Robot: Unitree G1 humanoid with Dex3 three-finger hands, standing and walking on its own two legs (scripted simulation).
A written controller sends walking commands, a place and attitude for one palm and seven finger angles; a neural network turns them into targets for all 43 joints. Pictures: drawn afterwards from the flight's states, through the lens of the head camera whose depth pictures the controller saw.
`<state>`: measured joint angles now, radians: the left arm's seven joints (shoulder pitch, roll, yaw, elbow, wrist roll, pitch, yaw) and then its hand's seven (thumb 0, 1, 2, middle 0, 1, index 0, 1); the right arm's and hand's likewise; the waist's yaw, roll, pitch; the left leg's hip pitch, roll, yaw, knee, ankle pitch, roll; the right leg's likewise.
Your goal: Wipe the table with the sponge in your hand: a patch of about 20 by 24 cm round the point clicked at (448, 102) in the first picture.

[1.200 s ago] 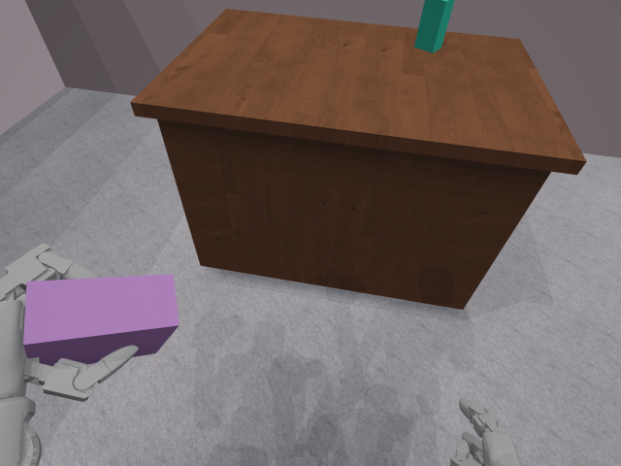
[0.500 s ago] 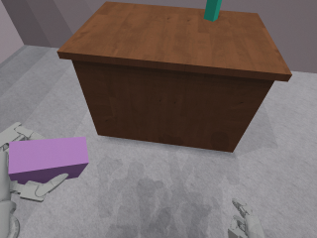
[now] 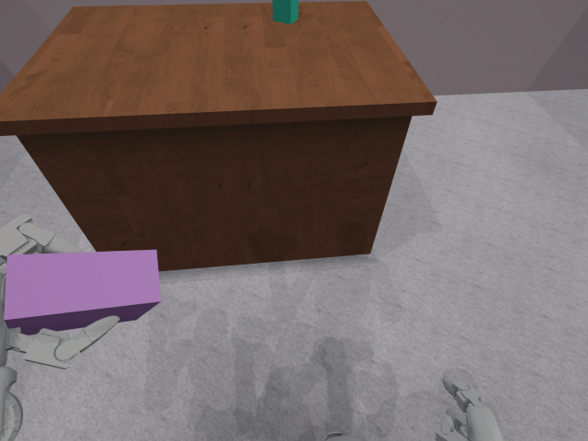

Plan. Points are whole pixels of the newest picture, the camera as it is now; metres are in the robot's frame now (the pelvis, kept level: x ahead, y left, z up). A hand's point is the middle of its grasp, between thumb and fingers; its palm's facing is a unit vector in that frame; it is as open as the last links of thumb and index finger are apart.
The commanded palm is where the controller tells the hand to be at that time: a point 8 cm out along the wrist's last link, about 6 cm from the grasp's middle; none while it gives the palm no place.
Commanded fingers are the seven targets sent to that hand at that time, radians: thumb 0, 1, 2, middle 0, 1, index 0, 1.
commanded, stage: walk to a spot facing it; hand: left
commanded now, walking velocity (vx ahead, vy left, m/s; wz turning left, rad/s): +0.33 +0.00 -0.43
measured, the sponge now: (105, 291) +0.23 +0.22 +0.15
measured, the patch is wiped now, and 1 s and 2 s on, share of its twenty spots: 0.00 0.00 0.00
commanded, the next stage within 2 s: take the last steps up to it in 0.44 s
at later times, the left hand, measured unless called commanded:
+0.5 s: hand (223, 198) +0.34 +0.12 +0.18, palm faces +0.16 -0.85 -0.50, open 9.5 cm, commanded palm +0.29 +0.18 +0.19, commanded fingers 0.00 0.10 1.30 -1.20 -1.60 -1.20 -1.60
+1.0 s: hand (267, 154) +0.43 +0.08 +0.18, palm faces +0.30 -0.85 -0.43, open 9.5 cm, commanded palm +0.38 +0.12 +0.19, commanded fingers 0.00 0.10 1.30 -1.20 -1.60 -1.20 -1.60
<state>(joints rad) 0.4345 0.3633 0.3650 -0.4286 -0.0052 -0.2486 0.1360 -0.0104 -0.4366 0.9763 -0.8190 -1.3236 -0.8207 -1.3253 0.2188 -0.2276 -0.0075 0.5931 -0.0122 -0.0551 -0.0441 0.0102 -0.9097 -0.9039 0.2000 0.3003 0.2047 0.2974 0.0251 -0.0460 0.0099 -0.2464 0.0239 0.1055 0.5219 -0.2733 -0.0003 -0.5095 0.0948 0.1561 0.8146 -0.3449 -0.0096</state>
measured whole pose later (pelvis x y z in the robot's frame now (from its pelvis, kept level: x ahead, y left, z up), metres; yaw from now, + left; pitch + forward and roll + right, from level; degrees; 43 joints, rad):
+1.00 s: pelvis +0.17 -0.13 +0.00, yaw -10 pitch -1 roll +0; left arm 0.41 0.35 0.33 -0.43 -0.01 -0.17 0.16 -0.01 -0.44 0.98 -0.82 -1.33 -0.82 -1.33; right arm 0.18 -0.15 0.05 0.61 -0.01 -0.06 -0.05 0.01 -0.90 -0.90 0.21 0.30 0.21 0.30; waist 0.04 0.05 0.03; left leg -0.39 0.11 0.06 0.92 -0.44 -0.02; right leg -0.28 -0.02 -0.15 0.61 -0.30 -0.06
